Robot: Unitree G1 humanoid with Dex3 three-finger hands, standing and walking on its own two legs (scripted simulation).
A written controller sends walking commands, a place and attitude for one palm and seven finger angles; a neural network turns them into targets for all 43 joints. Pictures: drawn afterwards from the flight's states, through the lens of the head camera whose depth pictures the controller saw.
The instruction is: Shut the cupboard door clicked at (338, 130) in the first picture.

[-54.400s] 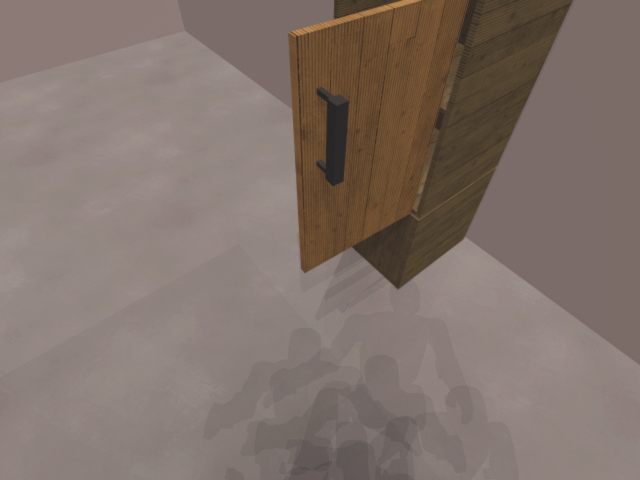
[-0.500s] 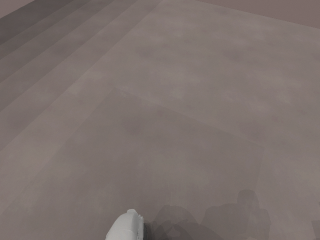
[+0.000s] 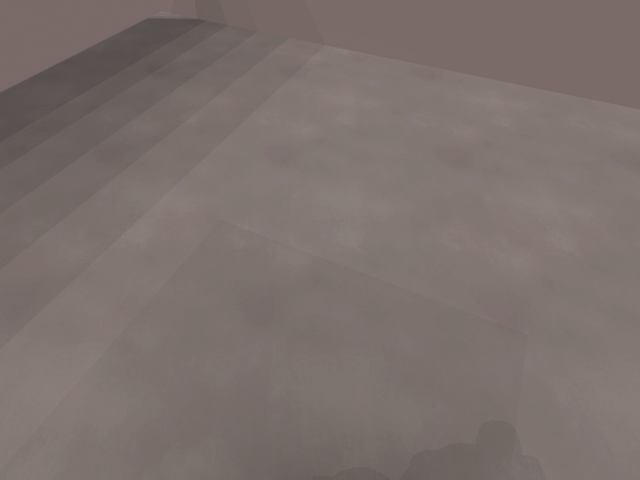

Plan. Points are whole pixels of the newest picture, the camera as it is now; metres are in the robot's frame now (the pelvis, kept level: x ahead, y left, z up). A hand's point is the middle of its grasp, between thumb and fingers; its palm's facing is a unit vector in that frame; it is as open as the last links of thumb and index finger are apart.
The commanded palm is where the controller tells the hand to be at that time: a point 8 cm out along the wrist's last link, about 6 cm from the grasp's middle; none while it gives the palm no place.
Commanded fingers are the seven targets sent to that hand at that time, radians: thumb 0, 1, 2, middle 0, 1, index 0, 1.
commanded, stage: turn to face it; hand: left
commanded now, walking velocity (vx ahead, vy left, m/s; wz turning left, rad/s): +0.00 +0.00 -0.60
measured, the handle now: out of the picture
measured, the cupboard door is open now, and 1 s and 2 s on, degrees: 19 19 19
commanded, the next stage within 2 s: none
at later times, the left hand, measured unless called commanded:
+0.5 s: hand out of the picture +0.13 +0.21 -0.18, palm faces -0.17 -0.96 -0.21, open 7.3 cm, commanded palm none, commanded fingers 0.00 0.90 0.90 -0.20 -0.30 -0.20 -0.30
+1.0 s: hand (267, 412) +0.24 +0.11 -0.15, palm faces -0.58 -0.78 -0.25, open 7.3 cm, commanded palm none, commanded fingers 0.00 0.90 0.90 -0.20 -0.30 -0.20 -0.30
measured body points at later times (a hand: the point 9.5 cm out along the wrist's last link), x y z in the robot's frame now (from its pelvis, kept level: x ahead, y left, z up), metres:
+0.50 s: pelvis +0.04 +0.03 -0.01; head +0.09 +0.04 +0.44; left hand +0.14 +0.26 -0.17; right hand +0.08 -0.25 -0.13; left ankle +0.08 +0.13 -0.74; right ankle +0.00 -0.12 -0.73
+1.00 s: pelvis +0.02 +0.01 -0.01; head +0.05 -0.03 +0.44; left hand +0.27 +0.15 -0.13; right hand -0.11 -0.22 -0.16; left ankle +0.08 +0.14 -0.71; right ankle -0.05 -0.07 -0.74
